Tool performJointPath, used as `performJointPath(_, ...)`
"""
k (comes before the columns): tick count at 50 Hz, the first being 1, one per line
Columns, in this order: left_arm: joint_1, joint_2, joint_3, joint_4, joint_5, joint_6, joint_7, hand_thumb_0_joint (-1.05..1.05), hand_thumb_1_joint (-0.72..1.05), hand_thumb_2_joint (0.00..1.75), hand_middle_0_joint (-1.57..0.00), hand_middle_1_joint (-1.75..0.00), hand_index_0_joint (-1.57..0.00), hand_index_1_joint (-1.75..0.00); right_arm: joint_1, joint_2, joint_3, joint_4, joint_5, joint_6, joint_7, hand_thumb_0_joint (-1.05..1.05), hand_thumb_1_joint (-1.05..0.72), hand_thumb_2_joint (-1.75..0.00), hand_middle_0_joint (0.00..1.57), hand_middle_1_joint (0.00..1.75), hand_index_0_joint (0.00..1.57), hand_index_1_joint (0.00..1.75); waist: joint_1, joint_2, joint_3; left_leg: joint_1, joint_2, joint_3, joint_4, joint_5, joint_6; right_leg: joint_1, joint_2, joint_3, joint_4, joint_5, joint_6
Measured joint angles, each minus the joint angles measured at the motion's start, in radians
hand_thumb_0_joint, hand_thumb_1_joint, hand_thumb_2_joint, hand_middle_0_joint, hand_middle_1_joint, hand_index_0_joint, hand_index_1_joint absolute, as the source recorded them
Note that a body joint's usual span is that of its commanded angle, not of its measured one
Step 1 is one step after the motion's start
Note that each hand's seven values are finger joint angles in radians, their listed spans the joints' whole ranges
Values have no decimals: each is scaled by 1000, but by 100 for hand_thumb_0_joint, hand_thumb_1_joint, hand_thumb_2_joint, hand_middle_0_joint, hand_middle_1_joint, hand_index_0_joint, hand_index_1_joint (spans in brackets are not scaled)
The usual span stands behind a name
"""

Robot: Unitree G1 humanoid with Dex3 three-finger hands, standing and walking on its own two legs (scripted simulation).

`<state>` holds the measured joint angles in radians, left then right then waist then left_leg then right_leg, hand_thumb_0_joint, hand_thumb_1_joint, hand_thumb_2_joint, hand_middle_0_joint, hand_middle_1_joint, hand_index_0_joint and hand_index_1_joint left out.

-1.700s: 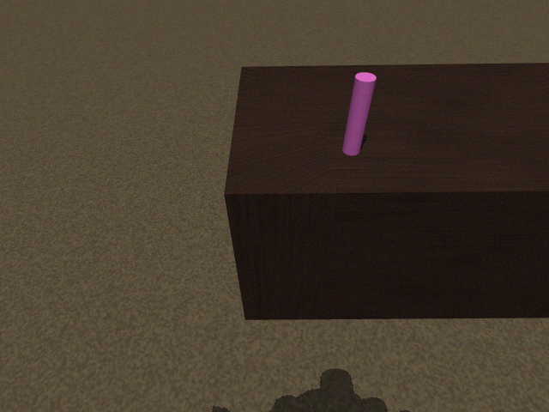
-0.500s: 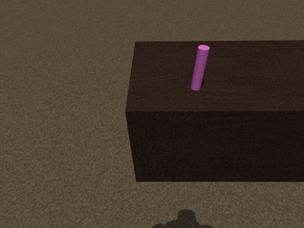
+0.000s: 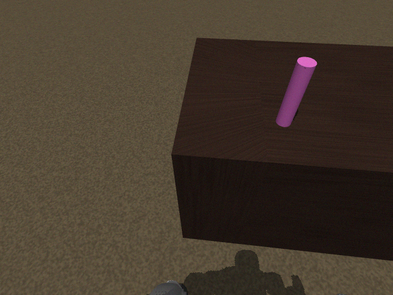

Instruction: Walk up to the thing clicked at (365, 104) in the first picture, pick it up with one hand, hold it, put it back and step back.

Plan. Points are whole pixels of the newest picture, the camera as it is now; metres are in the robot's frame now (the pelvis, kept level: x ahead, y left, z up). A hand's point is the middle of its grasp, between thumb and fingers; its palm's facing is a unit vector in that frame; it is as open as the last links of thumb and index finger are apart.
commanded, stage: walk up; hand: right
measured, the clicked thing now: (293, 95) +0.63 -0.21 +0.05
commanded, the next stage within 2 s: stand in 1.78 s
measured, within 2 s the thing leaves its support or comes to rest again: neither
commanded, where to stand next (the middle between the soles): +0.16 +0.02 m, yaw -2 degrees
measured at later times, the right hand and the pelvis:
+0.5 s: hand (323, 291) +0.19 -0.26 -0.16, palm faces -0.01 +0.95 -0.30, open 7.4 cm; pelvis +0.11 +0.00 -0.01, yaw -2 degrees
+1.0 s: hand (314, 273) +0.22 -0.23 -0.13, palm faces +0.01 +0.93 -0.36, open 7.4 cm; pelvis +0.13 +0.02 +0.01, yaw -2 degrees
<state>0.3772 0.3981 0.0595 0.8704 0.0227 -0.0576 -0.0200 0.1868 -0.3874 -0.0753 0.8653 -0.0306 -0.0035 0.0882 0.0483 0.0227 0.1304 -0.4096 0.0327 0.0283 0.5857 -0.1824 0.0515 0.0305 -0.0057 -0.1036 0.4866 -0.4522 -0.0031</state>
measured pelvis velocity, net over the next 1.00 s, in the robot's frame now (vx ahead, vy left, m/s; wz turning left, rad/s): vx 0.13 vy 0.02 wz -0.03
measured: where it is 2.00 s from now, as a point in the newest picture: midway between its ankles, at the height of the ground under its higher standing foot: outside the picture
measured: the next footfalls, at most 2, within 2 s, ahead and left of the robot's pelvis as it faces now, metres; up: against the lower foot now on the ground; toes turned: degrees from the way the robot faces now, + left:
right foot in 0.38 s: +0.21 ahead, -0.13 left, +0.00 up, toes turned -3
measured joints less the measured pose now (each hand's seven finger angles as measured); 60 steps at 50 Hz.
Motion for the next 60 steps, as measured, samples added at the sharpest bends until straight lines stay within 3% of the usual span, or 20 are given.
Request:
performJointPath(1, 2, 5, -2, -3, -2, 3, 2, 1, 90, 90, -20, -30, -21, -30, -7, 5, -3, -14, -4, -10, -1, 1, -90, -89, 20, 30, 20, 30, -2, -18, 4, 8, -12, 13, 5, 48, 3, -26, -20, 6, 89, -38, -6)
performJointPath(2, -4, 2, -3, -2, -7, 9, 5, 1, 90, 90, -20, -30, -21, -30, -12, 8, -6, -32, -10, -21, -4, 1, -90, -89, 20, 30, 20, 30, -4, -28, 11, 2, -20, 23, 44, 33, 1, -79, -29, 31, 229, -38, -18)
performJointPath(4, -19, -3, -13, -1, -13, 20, 9, 1, 90, 90, -20, -30, -21, -30, -14, 15, -5, -60, 7, -34, -12, 1, -90, -89, 20, 30, 21, 30, -19, -33, 14, 10, -27, 27, 80, -12, 6, -201, 4, 112, 505, -53, -43)
performJointPath(7, -26, 3, -23, -13, -17, 17, 1, 1, 90, 90, -20, -30, -21, -30, 2, 30, 10, -77, 21, -32, -22, 0, -90, -89, 20, 30, 21, 30, -24, -53, -4, 70, -35, 44, 28, -22, 7, -343, 7, 156, 658, 3, -54)
performJointPath(13, -13, 5, -18, -22, -5, 4, -3, 1, 90, 90, -20, -30, -21, -30, 53, 21, 24, -97, 5, -35, -29, 0, -90, -89, 20, 30, 21, 30, -41, -43, -34, 156, -38, 64, -54, -33, 9, -449, -52, 114, 404, 68, -12)
performJointPath(19, -17, 12, -3, -14, 4, 5, 24, 1, 90, 90, -20, -30, -21, -30, 80, 1, 27, -76, 14, 8, -47, 1, -90, -89, 20, 30, 21, 30, -49, -3, -45, 121, -20, 53, 92, -148, -22, -388, -27, 83, 152, 223, -20)
performJointPath(21, -38, -1, -4, -1, 11, 7, 33, 1, 90, 90, -20, -30, -21, -30, 70, -3, 26, -50, 23, 29, -57, 1, -90, -89, 20, 30, 21, 30, -44, 30, -44, 93, -11, 21, 174, -235, -26, -396, -11, 71, 185, 204, -11)
performJointPath(23, -65, -13, -17, 0, 12, 10, 35, 1, 90, 90, -20, -30, -21, -30, 57, -4, 28, -29, 26, 47, -63, 1, -90, -89, 20, 30, 21, 30, -33, 39, -40, 58, -37, -22, 282, -329, -29, -405, -15, 72, 202, 189, -15)
performJointPath(26, -103, -30, -32, -7, 13, 11, 36, 1, 90, 90, -20, -30, -21, -30, 39, -6, 32, -6, 35, 49, -66, 1, -90, -89, 20, 30, 20, 30, -25, 47, -31, 34, -46, -63, 354, -348, -34, -409, -23, 76, 184, 195, -9)
performJointPath(28, -129, -33, -36, -11, 17, 14, 32, 1, 90, 90, -20, -30, -21, -30, 34, -4, 35, 10, 37, 42, -67, 1, -90, -89, 20, 30, 20, 30, -25, 38, -31, 48, -35, -66, 314, -353, -41, -414, -33, 76, 178, 197, -4)
performJointPath(30, -152, -31, -38, -12, 16, 17, 29, 1, 90, 90, -20, -30, -21, -30, 32, 0, 40, 28, 35, 31, -68, 1, -90, -89, 20, 30, 20, 30, -26, 22, -35, 90, -25, -61, 201, -330, -47, -423, -45, 79, 188, 189, 3)
performJointPath(32, -179, -26, -39, -5, 6, 28, 27, 1, 90, 90, -20, -30, -21, -30, 28, 5, 41, 51, 28, 15, -73, 1, -90, -89, 20, 30, 21, 30, -32, -4, -33, 140, -31, -47, 75, -192, -59, -434, -64, 86, 219, 171, 17)
performJointPath(33, -192, -24, -37, 5, -1, 36, 27, 1, 90, 90, -20, -30, -21, -30, 23, 14, 43, 65, 22, 9, -77, 1, -90, -89, 20, 30, 21, 30, -29, -26, -29, 153, -43, -35, 62, -173, -64, -432, -75, 101, 227, 166, 23)
performJointPath(41, -263, -26, -50, 110, -22, 51, 15, 1, 90, 90, -20, -30, -21, -30, -14, 36, 73, 139, 32, -14, -78, 1, -90, -89, 20, 30, 21, 30, -47, -50, -51, 209, -18, -36, 16, -180, -63, -336, -50, 90, 94, 218, 35)
performJointPath(60, -301, -44, -49, 278, -14, 54, 6, 1, 90, 90, -20, -30, -21, -30, -115, 36, 75, 244, 33, -6, -76, 1, -90, -89, 20, 30, 21, 30, -31, -19, -75, 329, -14, -40, -204, -71, -73, -222, -46, 78, -103, 309, 35)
